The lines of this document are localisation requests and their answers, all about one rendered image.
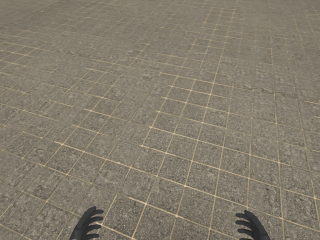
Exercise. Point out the left robot hand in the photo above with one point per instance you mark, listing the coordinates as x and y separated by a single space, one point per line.
82 228

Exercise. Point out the right robot hand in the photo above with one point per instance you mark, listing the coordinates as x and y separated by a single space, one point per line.
257 231

